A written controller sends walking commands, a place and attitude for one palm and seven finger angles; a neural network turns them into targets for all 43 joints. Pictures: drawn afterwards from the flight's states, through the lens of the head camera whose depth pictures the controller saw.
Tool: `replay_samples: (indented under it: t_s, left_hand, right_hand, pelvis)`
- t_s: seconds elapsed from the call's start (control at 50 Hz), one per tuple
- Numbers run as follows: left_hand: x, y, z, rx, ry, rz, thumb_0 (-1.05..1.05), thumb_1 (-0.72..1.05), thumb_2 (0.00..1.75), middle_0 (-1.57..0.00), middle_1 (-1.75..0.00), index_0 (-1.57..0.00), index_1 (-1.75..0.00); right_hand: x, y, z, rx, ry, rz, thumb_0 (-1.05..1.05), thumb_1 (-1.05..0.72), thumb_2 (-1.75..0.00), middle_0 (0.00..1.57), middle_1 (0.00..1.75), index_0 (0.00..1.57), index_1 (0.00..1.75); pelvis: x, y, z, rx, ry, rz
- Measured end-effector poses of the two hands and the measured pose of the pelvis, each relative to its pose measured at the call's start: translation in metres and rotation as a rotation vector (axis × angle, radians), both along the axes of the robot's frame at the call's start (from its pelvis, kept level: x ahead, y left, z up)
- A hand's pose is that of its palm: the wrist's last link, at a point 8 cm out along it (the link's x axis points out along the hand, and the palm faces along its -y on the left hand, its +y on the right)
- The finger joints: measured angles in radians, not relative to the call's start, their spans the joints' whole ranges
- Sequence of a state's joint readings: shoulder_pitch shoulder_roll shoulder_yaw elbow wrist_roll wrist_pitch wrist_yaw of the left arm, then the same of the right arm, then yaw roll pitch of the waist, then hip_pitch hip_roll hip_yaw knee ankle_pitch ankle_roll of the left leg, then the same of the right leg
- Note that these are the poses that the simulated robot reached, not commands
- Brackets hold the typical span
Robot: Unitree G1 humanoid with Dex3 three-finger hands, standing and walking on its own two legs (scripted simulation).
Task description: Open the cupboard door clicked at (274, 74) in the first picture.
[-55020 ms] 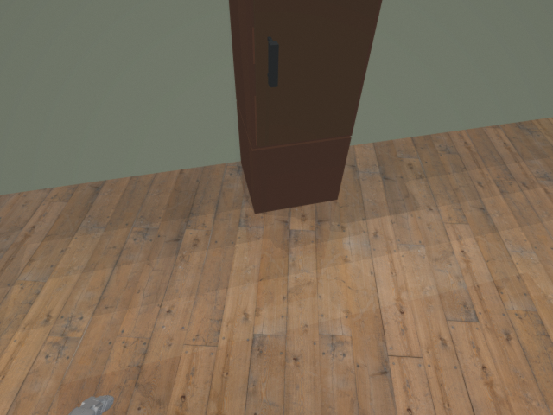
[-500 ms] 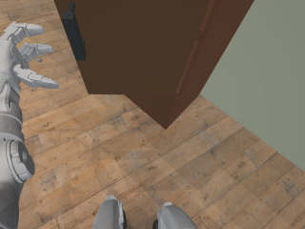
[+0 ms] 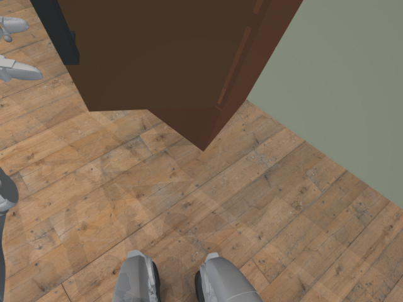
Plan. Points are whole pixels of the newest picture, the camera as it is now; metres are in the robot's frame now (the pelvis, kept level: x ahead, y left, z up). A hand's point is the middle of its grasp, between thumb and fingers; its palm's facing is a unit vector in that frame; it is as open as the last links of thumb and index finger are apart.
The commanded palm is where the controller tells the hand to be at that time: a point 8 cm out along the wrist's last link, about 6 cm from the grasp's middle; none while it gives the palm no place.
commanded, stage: move the hooked fingers beside the handle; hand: left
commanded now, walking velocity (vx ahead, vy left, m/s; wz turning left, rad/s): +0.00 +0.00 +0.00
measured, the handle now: (59, 19) +0.60 +0.18 +0.09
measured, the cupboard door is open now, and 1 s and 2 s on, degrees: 44 44 44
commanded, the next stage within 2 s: slide the fingers in behind the handle in 0.92 s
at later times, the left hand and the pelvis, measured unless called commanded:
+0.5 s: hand (13, 49) +0.53 +0.24 +0.10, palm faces +0.02 -1.00 +0.00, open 14.0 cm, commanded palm +0.53 +0.27 +0.09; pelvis +0.00 +0.01 +0.00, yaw +1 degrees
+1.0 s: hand (11, 45) +0.54 +0.24 +0.09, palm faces +0.03 -1.00 +0.00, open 14.0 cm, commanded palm +0.53 +0.27 +0.09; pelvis +0.00 -0.01 +0.00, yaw +0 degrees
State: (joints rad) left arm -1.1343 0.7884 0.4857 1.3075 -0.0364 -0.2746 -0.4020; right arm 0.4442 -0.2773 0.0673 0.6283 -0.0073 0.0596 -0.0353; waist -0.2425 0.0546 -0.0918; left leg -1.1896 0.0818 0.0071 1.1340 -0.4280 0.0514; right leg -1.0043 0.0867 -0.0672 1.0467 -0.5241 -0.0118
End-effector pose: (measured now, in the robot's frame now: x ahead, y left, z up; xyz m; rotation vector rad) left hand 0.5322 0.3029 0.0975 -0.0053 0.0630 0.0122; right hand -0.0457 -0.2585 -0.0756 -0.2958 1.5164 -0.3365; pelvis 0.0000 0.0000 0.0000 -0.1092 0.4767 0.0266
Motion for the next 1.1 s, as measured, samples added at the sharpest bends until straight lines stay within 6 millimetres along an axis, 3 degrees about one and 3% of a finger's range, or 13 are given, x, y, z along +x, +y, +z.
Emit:
replay_samples:
  t_s: [0.08,0.2,0.28,0.42,0.54,0.68,0.84,0.96,1.1]
  left_hand:
    - [-0.007,0.008,-0.007,0.012,0.020,0.011,-0.01,-0.50,0.30,-0.30,-1.20,-0.30,-1.19]
    - [-0.017,0.015,0.010,0.005,-0.063,0.018,-0.01,-0.50,0.30,-0.30,-1.20,-0.30,-1.19]
    - [-0.020,0.010,0.013,-0.007,-0.024,-0.010,-0.01,-0.50,0.30,-0.29,-1.20,-0.30,-1.19]
    - [-0.023,-0.006,-0.004,-0.019,0.014,-0.011,-0.01,-0.50,0.30,-0.30,-1.20,-0.30,-1.20]
    - [-0.019,-0.011,0.003,0.012,-0.071,0.017,-0.01,-0.50,0.30,-0.30,-1.20,-0.30,-1.20]
    - [-0.011,-0.009,0.000,0.017,0.006,0.024,-0.01,-0.50,0.30,-0.30,-1.20,-0.30,-1.20]
    - [-0.009,-0.009,0.007,0.015,-0.042,0.014,-0.01,-0.50,0.30,-0.30,-1.20,-0.30,-1.19]
    - [-0.012,-0.007,0.001,0.012,0.012,0.015,-0.01,-0.50,0.30,-0.30,-1.20,-0.30,-1.19]
    - [-0.015,-0.004,0.005,0.026,-0.043,0.023,-0.01,-0.50,0.30,-0.30,-1.20,-0.30,-1.19]
  right_hand:
    - [0.003,0.007,0.003,0.016,0.008,-0.001,0.00,-0.91,-0.90,0.20,0.30,0.20,0.30]
    - [0.018,0.009,0.006,0.024,-0.011,0.021,0.00,-0.91,-0.90,0.20,0.30,0.20,0.30]
    - [0.033,0.007,0.008,0.014,-0.047,0.049,0.00,-0.91,-0.90,0.20,0.30,0.20,0.30]
    - [0.049,0.002,0.007,-0.005,-0.113,0.094,0.00,-0.91,-0.90,0.20,0.30,0.20,0.30]
    - [0.040,0.000,-0.001,0.000,-0.103,0.084,0.00,-0.91,-0.90,0.20,0.30,0.20,0.30]
    - [0.013,0.002,-0.008,0.015,-0.050,0.044,0.00,-0.91,-0.90,0.20,0.30,0.20,0.30]
    - [-0.012,0.002,-0.006,0.024,0.015,0.003,0.00,-0.91,-0.90,0.20,0.30,0.20,0.30]
    - [-0.011,-0.003,-0.001,0.016,0.012,-0.002,0.00,-0.91,-0.90,0.20,0.30,0.20,0.30]
    - [0.005,-0.011,0.000,0.001,-0.015,0.019,0.00,-0.91,-0.90,0.20,0.30,0.20,0.30]
  pelvis:
    - [0.004,0.004,0.004,0.000,-0.005,-0.003]
    - [0.009,0.007,0.009,-0.005,-0.028,0.015]
    - [0.009,0.009,0.012,-0.007,-0.042,0.031]
    - [0.002,0.011,0.009,-0.005,-0.047,0.033]
    - [-0.006,0.008,0.002,-0.005,-0.036,0.027]
    - [-0.011,0.003,-0.002,-0.006,-0.021,0.024]
    - [-0.009,-0.002,-0.003,-0.003,-0.013,0.012]
    - [-0.006,-0.005,0.000,-0.002,-0.017,0.010]
    - [-0.002,-0.006,0.001,-0.001,-0.020,0.013]
